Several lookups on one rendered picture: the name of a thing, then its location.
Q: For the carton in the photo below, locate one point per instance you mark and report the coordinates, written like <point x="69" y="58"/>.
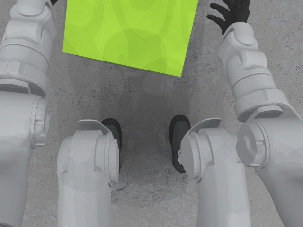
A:
<point x="148" y="35"/>

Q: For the left robot thigh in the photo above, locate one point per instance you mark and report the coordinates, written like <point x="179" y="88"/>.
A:
<point x="85" y="188"/>

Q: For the right robot upper arm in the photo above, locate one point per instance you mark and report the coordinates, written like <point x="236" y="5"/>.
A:
<point x="273" y="147"/>

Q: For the robot right forearm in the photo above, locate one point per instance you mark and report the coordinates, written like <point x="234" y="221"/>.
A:
<point x="251" y="82"/>

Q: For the robot left forearm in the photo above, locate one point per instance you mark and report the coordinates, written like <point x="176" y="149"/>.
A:
<point x="26" y="47"/>

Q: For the robot right foot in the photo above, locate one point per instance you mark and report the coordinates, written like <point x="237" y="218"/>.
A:
<point x="179" y="126"/>

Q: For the right robot hand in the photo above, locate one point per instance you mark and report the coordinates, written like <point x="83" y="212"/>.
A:
<point x="239" y="12"/>

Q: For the left robot upper arm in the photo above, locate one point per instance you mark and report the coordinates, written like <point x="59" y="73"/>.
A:
<point x="25" y="124"/>

